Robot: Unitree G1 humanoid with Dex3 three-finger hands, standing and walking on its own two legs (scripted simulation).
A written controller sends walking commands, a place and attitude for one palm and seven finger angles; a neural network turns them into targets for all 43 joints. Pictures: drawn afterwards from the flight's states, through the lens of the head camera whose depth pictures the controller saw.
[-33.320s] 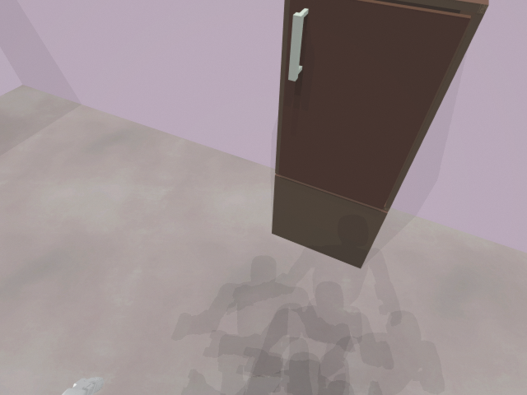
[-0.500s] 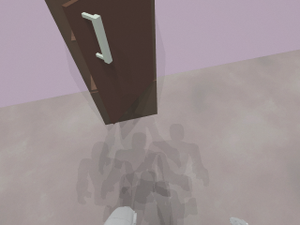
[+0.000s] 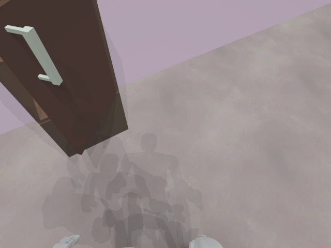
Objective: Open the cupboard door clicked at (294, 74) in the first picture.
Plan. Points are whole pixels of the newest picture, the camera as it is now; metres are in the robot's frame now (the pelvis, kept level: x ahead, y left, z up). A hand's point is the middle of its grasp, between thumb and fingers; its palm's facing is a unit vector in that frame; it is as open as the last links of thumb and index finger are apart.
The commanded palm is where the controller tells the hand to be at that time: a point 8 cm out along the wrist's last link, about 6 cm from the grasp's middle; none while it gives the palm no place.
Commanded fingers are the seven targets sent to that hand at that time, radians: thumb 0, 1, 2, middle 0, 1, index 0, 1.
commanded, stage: walk to a spot facing it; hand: left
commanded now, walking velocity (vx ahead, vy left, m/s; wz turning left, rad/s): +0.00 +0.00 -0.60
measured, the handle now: (36, 57) +0.50 +0.36 +0.14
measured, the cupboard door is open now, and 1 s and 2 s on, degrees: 43 43 43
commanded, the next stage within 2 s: none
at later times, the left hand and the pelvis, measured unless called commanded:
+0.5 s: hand (115, 229) +0.17 +0.16 -0.17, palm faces -0.27 -0.95 -0.18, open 7.4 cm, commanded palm none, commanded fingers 0.00 0.90 0.90 -0.20 -0.30 -0.20 -0.30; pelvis +0.03 +0.00 +0.00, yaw -18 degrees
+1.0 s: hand (153, 198) +0.26 +0.06 -0.17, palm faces -0.52 -0.84 -0.17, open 7.4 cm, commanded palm none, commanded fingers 0.00 0.90 0.90 -0.20 -0.30 -0.20 -0.30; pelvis +0.14 -0.09 +0.00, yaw -35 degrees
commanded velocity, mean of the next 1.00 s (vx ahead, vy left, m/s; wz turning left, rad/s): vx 0.20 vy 0.00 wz -0.55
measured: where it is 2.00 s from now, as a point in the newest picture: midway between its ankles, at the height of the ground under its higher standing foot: (237, 195)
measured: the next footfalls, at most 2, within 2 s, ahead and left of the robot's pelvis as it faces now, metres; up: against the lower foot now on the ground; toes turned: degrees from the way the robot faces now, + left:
right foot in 0.06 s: +0.05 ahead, -0.13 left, +0.00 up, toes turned -7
left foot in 0.40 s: +0.10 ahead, +0.11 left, +0.00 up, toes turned -12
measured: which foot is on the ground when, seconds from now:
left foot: down 0.00-0.06, up 0.08-0.38, down 0.40-0.72, up 0.74-1.00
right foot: up 0.00-0.04, down 0.06-0.40, up 0.42-0.70, down 0.72-1.00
